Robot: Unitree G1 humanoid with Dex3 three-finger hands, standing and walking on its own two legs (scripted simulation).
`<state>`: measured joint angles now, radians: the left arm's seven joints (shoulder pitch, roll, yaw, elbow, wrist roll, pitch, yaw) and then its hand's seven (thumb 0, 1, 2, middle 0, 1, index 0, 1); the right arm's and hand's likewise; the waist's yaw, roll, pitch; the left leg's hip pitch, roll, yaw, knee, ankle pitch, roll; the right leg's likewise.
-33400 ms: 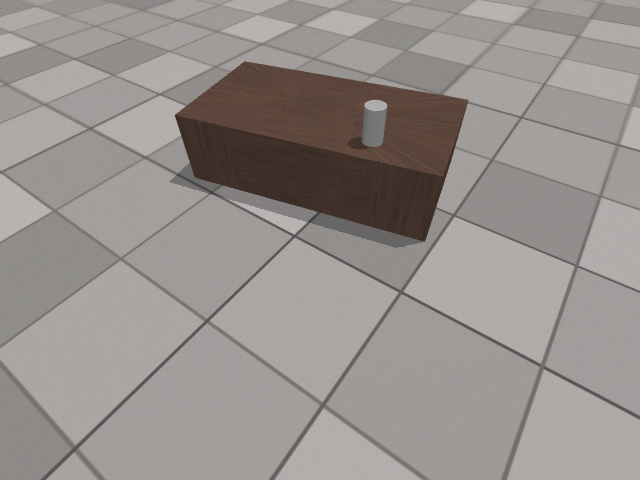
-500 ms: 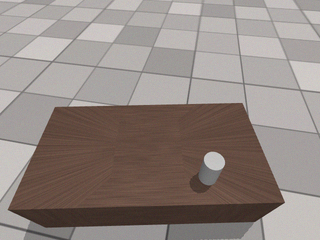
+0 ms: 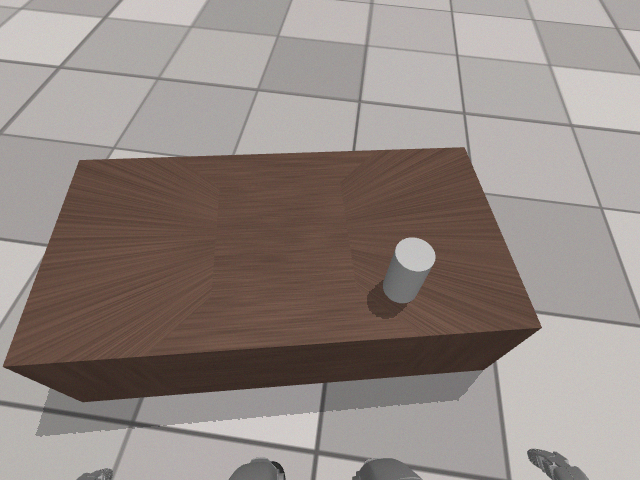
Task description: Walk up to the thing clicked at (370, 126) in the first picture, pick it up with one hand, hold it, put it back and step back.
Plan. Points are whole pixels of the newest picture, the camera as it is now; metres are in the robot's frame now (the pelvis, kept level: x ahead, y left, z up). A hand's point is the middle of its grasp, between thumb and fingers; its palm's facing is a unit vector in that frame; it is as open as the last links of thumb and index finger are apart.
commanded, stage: step back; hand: right
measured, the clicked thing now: (407, 271) +0.56 -0.22 -0.32
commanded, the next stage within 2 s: none
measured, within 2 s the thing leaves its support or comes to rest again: neither
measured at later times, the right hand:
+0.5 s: hand out of the picture +0.00 -0.27 -0.15, palm faces -0.12 +0.91 -0.40, open 7.4 cm
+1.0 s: hand out of the picture -0.16 -0.31 -0.15, palm faces -0.05 +0.93 -0.37, open 7.4 cm
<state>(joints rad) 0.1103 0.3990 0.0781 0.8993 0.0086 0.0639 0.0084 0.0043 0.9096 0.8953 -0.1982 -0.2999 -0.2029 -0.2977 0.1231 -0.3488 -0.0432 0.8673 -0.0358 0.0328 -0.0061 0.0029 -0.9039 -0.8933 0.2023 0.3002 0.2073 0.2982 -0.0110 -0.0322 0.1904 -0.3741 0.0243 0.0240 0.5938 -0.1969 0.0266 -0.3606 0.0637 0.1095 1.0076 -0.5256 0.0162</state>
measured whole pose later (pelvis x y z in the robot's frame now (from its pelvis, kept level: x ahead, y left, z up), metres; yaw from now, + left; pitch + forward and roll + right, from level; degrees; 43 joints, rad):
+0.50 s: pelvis -0.12 -0.01 -0.01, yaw +4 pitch -3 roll +2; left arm 0.11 0.40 0.07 0.78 0.01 0.05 0.02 0.01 0.91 0.90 -0.20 -0.30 -0.21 -0.30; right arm 0.14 -0.38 -0.05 0.88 -0.03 0.04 0.00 0.00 -0.91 -0.89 0.20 0.30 0.20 0.30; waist 0.02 -0.04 0.21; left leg -0.27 -0.05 -0.01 0.66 -0.32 0.01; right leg -0.39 -0.05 0.03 0.79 -0.39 -0.01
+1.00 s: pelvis -0.27 -0.05 +0.00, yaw +1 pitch -2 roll +2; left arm 0.23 0.35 0.07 0.86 0.04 0.04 0.01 0.01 0.90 0.89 -0.20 -0.30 -0.21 -0.30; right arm 0.16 -0.42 -0.06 0.86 -0.01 0.07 -0.02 0.00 -0.91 -0.89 0.20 0.30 0.20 0.30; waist 0.02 0.04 0.14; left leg -0.50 -0.12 -0.14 1.14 -0.48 -0.01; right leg -0.29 -0.02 0.02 0.63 -0.31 -0.02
